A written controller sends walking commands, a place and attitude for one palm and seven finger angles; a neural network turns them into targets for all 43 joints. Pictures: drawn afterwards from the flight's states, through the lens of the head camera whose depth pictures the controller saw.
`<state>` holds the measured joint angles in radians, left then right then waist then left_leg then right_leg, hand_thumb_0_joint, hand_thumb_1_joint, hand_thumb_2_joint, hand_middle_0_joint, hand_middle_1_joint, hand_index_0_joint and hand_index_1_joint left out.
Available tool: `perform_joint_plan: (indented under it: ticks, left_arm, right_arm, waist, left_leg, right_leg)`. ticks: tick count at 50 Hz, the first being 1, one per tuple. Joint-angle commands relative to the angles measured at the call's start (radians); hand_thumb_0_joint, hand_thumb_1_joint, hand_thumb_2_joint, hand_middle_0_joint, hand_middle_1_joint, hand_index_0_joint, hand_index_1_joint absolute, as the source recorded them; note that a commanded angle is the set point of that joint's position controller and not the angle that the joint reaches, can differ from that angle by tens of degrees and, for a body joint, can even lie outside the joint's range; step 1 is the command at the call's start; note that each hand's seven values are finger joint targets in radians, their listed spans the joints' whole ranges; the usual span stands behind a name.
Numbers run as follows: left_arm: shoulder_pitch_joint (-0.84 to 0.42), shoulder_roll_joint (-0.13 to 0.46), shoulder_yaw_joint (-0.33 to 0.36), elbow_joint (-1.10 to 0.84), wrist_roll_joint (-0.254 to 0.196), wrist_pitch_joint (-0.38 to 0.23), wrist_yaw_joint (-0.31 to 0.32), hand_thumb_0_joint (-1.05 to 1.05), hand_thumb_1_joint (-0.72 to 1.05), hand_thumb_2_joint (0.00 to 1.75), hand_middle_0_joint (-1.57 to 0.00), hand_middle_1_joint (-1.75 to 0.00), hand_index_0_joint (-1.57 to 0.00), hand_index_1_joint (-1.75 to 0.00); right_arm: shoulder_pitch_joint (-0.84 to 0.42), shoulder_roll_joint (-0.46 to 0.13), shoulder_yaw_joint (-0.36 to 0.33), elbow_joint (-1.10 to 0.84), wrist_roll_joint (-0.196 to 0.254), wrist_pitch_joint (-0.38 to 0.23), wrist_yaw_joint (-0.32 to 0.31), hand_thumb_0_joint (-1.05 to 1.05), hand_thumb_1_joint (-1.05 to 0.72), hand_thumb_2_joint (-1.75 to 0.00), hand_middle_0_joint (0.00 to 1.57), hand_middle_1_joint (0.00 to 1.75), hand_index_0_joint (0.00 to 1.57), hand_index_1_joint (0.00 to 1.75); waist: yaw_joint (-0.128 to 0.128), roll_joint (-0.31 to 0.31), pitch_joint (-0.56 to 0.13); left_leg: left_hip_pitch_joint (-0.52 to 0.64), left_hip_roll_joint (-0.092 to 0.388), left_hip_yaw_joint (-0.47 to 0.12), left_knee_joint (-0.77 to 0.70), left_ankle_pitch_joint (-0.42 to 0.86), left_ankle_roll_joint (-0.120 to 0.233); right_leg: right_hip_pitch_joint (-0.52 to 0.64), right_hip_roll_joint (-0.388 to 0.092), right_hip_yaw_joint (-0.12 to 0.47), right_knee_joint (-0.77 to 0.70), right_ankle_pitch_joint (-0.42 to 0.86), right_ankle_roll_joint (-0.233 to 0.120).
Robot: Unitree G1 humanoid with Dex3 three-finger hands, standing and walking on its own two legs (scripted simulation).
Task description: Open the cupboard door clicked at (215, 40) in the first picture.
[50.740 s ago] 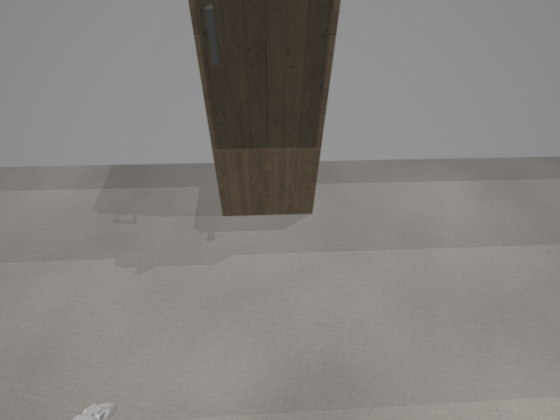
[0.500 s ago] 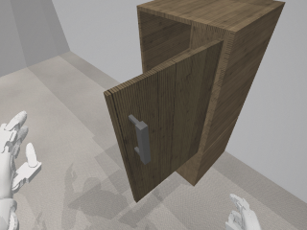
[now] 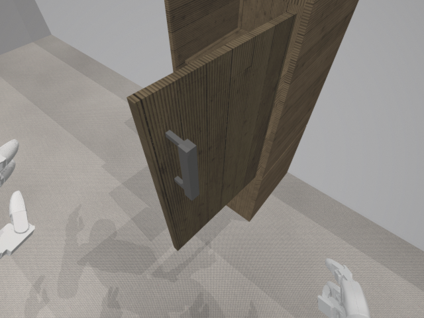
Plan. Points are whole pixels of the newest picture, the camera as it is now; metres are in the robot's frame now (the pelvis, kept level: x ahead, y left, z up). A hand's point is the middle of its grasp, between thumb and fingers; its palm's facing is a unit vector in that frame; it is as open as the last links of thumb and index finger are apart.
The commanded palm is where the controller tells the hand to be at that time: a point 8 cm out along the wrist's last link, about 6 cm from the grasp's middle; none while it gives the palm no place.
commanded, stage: step back with the hand held close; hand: left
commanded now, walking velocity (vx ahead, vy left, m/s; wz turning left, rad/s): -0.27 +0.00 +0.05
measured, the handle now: (182, 167) +0.36 +0.08 +0.09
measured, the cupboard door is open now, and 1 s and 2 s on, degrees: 85 85 85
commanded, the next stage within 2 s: stop stepping back and stand still in 0.66 s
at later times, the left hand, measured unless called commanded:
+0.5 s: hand out of the picture +0.10 +0.27 +0.16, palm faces +0.47 -0.76 -0.46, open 7.4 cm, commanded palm +0.03 +0.31 +0.18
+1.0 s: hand out of the picture -0.02 +0.22 +0.16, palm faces +0.34 -0.77 -0.54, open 7.4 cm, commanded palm -0.07 +0.26 +0.18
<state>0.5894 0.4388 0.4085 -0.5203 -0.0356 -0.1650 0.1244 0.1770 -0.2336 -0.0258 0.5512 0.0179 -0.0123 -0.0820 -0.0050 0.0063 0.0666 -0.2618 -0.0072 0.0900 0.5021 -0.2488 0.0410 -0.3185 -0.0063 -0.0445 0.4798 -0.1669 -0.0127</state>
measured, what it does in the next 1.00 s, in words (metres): walks backwards: right foot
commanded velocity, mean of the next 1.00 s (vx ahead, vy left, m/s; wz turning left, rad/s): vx -0.16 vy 0.04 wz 0.00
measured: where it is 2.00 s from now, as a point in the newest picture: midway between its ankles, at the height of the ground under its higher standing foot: outside the picture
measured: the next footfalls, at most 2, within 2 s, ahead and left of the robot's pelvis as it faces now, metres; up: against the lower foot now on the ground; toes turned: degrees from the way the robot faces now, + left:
right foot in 0.78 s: -0.22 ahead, -0.11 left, +0.00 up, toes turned +2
left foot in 1.02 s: -0.17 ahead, +0.06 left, +0.00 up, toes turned +3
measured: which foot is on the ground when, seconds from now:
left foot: down 0.00-0.82, up 0.84-1.00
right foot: down 0.00-0.46, up 0.48-0.76, down 0.78-1.00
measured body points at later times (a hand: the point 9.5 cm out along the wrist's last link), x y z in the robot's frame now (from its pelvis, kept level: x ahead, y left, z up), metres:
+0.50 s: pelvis -0.09 +0.00 -0.02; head -0.07 +0.03 +0.43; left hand +0.07 +0.31 +0.18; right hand +0.08 -0.23 -0.09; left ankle -0.04 +0.10 -0.74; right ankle +0.00 -0.11 -0.73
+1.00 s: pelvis -0.22 -0.04 +0.00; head -0.21 -0.02 +0.45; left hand -0.05 +0.26 +0.19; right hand -0.07 -0.29 -0.08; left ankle -0.19 +0.06 -0.72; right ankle -0.28 -0.14 -0.74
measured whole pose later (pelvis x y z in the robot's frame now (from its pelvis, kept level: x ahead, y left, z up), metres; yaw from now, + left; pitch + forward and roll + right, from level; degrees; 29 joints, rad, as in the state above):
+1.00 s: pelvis -0.22 -0.04 +0.00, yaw -1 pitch +2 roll +0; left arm 0.68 0.47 0.47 -0.55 -0.05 -0.21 0.14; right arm 0.24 -0.22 0.00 0.62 0.02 -0.08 -0.07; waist -0.02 -0.03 -0.03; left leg -0.41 0.00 0.06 0.70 -0.27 0.00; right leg -0.18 0.02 -0.02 0.49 -0.35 -0.02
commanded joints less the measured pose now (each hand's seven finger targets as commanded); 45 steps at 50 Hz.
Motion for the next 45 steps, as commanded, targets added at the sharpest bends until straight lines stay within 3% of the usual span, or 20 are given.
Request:
perform_joint_plan:
  ticks: [1,8,11,15,16,18,20,21,23,25,26,29,32,35,38,40,41,42,43,45]
  left_arm:
    - [0.029,0.145,0.169,-0.186,0.000,-0.066,0.046,0.00,0.90,0.90,-0.20,-0.30,-0.20,-0.30]
    - [-0.080,0.097,0.138,-0.189,0.050,-0.073,0.079,0.00,0.90,0.90,-0.20,-0.30,-0.20,-0.30]
    - [-0.099,0.090,0.133,-0.176,0.060,-0.090,0.087,0.00,0.90,0.90,-0.20,-0.30,-0.20,-0.30]
    - [-0.139,0.148,0.152,-0.227,0.032,-0.102,0.071,0.00,0.90,0.90,-0.20,-0.30,-0.20,-0.30]
    - [-0.138,0.141,0.141,-0.221,0.024,-0.104,0.066,0.00,0.90,0.90,-0.20,-0.30,-0.20,-0.30]
    - [-0.141,0.144,0.142,-0.221,0.024,-0.106,0.062,0.00,0.90,0.90,-0.20,-0.30,-0.20,-0.30]
    - [-0.111,0.163,0.163,-0.215,0.022,-0.107,0.060,0.00,0.90,0.90,-0.20,-0.30,-0.20,-0.30]
    - [-0.104,0.162,0.167,-0.221,0.016,-0.109,0.059,0.00,0.90,0.90,-0.20,-0.30,-0.20,-0.30]
    - [-0.096,0.164,0.192,-0.248,0.023,-0.129,0.065,0.00,0.90,0.90,-0.20,-0.30,-0.20,-0.30]
    - [-0.088,0.164,0.210,-0.220,0.019,-0.143,0.059,0.00,0.90,0.90,-0.20,-0.30,-0.20,-0.30]
    - [-0.099,0.156,0.205,-0.222,0.022,-0.145,0.060,0.00,0.90,0.90,-0.20,-0.30,-0.20,-0.30]
    - [-0.071,0.100,0.135,-0.218,0.003,-0.134,0.052,0.00,0.90,0.90,-0.20,-0.30,-0.20,-0.30]
    - [-0.069,0.087,0.096,-0.237,-0.011,-0.105,0.044,0.00,0.90,0.90,-0.20,-0.30,-0.20,-0.30]
    - [-0.092,0.113,0.105,-0.252,-0.019,-0.096,0.039,0.00,0.90,0.90,-0.20,-0.30,-0.20,-0.30]
    - [-0.043,0.206,0.189,-0.304,-0.026,-0.112,0.028,0.00,0.90,0.90,-0.20,-0.30,-0.20,-0.30]
    - [0.028,0.261,0.243,-0.292,-0.041,-0.122,0.025,0.00,0.90,0.90,-0.20,-0.30,-0.20,-0.30]
    - [0.031,0.276,0.267,-0.276,-0.045,-0.121,0.033,0.00,0.90,0.90,-0.20,-0.30,-0.20,-0.30]
    - [0.050,0.234,0.240,-0.262,-0.040,-0.111,0.034,0.00,0.90,0.90,-0.20,-0.30,-0.20,-0.30]
    - [0.085,0.250,0.278,-0.244,-0.036,-0.097,0.038,0.00,0.90,0.90,-0.20,-0.30,-0.20,-0.30]
    - [0.104,0.198,0.243,-0.199,-0.031,-0.077,0.042,0.00,0.90,0.90,-0.20,-0.30,-0.20,-0.30]
  right_arm:
    - [-0.081,-0.111,-0.042,-0.168,-0.006,-0.059,-0.006,0.00,-0.90,-0.90,0.20,0.30,0.20,0.30]
    - [-0.041,-0.130,-0.048,-0.162,-0.049,-0.099,-0.029,0.00,-0.90,-0.90,0.20,0.30,0.20,0.30]
    - [-0.008,-0.115,-0.048,-0.144,-0.053,-0.120,-0.024,0.00,-0.90,-0.90,0.20,0.30,0.20,0.30]
    - [-0.011,-0.092,-0.046,-0.125,-0.023,-0.118,-0.005,0.00,-0.90,-0.90,0.20,0.30,0.20,0.30]
    - [-0.013,-0.077,-0.040,-0.109,-0.019,-0.115,0.005,0.00,-0.90,-0.90,0.20,0.30,0.20,0.30]
    - [-0.042,-0.075,-0.032,-0.105,-0.019,-0.116,0.010,0.00,-0.90,-0.90,0.20,0.30,0.20,0.30]
    - [-0.046,-0.069,-0.020,-0.106,-0.017,-0.117,0.008,0.00,-0.90,-0.90,0.20,0.30,0.20,0.30]
    - [-0.051,-0.084,-0.022,-0.104,-0.016,-0.118,0.004,0.00,-0.90,-0.90,0.20,0.30,0.20,0.30]
    - [-0.084,-0.118,-0.035,-0.119,-0.023,-0.131,-0.009,0.00,-0.90,-0.90,0.20,0.30,0.20,0.30]
    - [-0.049,-0.095,-0.039,-0.102,-0.041,-0.154,0.001,0.00,-0.90,-0.90,0.20,0.30,0.20,0.30]
    - [-0.041,-0.093,-0.045,-0.095,-0.040,-0.161,0.005,0.00,-0.90,-0.90,0.20,0.30,0.20,0.30]
    - [-0.028,-0.100,-0.055,-0.067,-0.026,-0.185,0.017,0.00,-0.90,-0.90,0.20,0.30,0.20,0.30]
    - [-0.035,-0.107,-0.050,-0.056,-0.022,-0.190,0.032,0.00,-0.90,-0.90,0.20,0.30,0.20,0.30]
    - [-0.066,-0.110,-0.039,-0.053,-0.028,-0.190,0.031,0.00,-0.90,-0.90,0.20,0.30,0.20,0.30]
    - [-0.089,-0.098,-0.034,-0.082,-0.025,-0.168,0.031,0.00,-0.90,-0.90,0.20,0.30,0.20,0.30]
    - [-0.087,-0.062,-0.022,-0.105,-0.012,-0.140,0.029,0.00,-0.90,-0.90,0.20,0.30,0.20,0.30]
    - [-0.100,-0.056,-0.013,-0.112,-0.006,-0.130,0.026,0.00,-0.90,-0.90,0.20,0.30,0.20,0.30]
    - [-0.096,-0.065,-0.015,-0.111,0.010,-0.126,0.024,0.00,-0.90,-0.90,0.20,0.30,0.20,0.30]
    - [-0.102,-0.060,-0.009,-0.122,0.015,-0.124,0.023,0.00,-0.90,-0.90,0.20,0.30,0.20,0.30]
    - [-0.097,-0.033,0.000,-0.112,0.005,-0.109,0.016,0.00,-0.90,-0.90,0.20,0.30,0.20,0.30]
  waist:
    - [0.024,0.072,-0.205]
    - [0.005,0.163,-0.086]
    - [-0.010,0.102,-0.089]
    - [-0.018,-0.145,-0.150]
    - [-0.012,-0.187,-0.169]
    - [-0.007,-0.161,-0.149]
    - [-0.008,-0.109,-0.126]
    - [-0.006,-0.031,-0.103]
    - [0.014,0.284,-0.107]
    - [0.001,0.283,-0.137]
    - [-0.001,0.218,-0.123]
    - [0.009,0.119,-0.176]
    - [-0.002,0.213,-0.228]
    - [0.009,0.244,-0.228]
    - [0.026,0.156,-0.263]
    - [0.016,-0.095,-0.269]
    - [0.031,-0.163,-0.244]
    - [0.029,-0.208,-0.234]
    - [0.029,-0.193,-0.292]
    - [0.002,-0.101,-0.249]
  left_leg:
    - [-0.135,0.146,-0.158,-0.126,0.182,0.005]
    - [-0.469,0.235,-0.256,-0.250,-0.269,0.071]
    - [-0.449,0.215,-0.264,-0.169,-0.316,0.080]
    - [-0.110,0.017,-0.111,0.229,-0.203,-0.023]
    - [-0.041,0.003,-0.096,0.334,-0.164,-0.033]
    - [-0.012,0.014,-0.101,0.347,-0.163,-0.030]
    - [0.012,0.027,-0.085,0.128,-0.101,-0.025]
    - [-0.019,0.055,-0.129,-0.017,-0.091,-0.012]
    - [-0.241,0.271,-0.355,-0.207,-0.018,0.069]
    - [-0.333,0.379,-0.415,-0.310,-0.063,0.141]
    - [-0.322,0.379,-0.400,-0.286,-0.034,0.155]
    - [0.011,0.317,-0.273,-0.154,0.391,0.114]
    - [0.096,0.297,-0.258,-0.185,0.369,0.092]
    - [0.063,0.278,-0.243,-0.227,0.268,0.069]
    - [0.063,0.189,-0.173,-0.152,0.196,0.006]
    - [0.059,0.045,-0.012,0.101,0.004,-0.064]
    - [-0.061,0.013,-0.039,0.276,-0.088,-0.066]
    - [-0.191,-0.012,-0.083,0.411,-0.129,-0.056]
    - [-0.236,0.003,-0.092,0.441,-0.134,-0.052]
    - [-0.259,0.030,-0.072,0.346,-0.065,-0.057]
  right_leg:
    - [0.224,-0.057,0.088,0.085,0.257,0.013]
    - [0.286,0.007,0.054,0.277,-0.073,0.025]
    - [0.243,-0.008,0.087,0.240,-0.083,0.008]
    - [-0.095,-0.238,0.410,-0.134,-0.085,-0.101]
    - [-0.134,-0.284,0.411,-0.182,-0.131,-0.125]
    - [-0.167,-0.283,0.368,-0.178,-0.100,-0.127]
    - [-0.141,-0.216,0.264,-0.098,-0.045,-0.075]
    - [-0.124,-0.157,0.220,-0.024,-0.046,-0.040]
    - [0.045,0.005,0.070,0.275,-0.051,0.031]
    - [0.083,0.042,0.086,0.583,-0.284,0.034]
    - [0.047,0.042,0.108,0.646,-0.293,0.029]
    - [-0.087,0.030,0.062,0.432,-0.323,0.041]
    - [-0.040,0.040,0.027,0.281,-0.326,0.044]
    - [0.065,0.047,0.006,0.105,-0.274,0.035]
    - [0.153,0.021,0.003,-0.151,-0.037,0.013]
    - [0.075,-0.177,0.166,-0.218,0.122,-0.053]
    - [0.058,-0.281,0.257,-0.212,0.231,-0.091]
    - [0.145,-0.271,0.223,-0.128,0.477,-0.077]
    - [0.196,-0.270,0.212,-0.066,0.593,-0.068]
    - [0.243,-0.247,0.175,-0.048,0.563,-0.098]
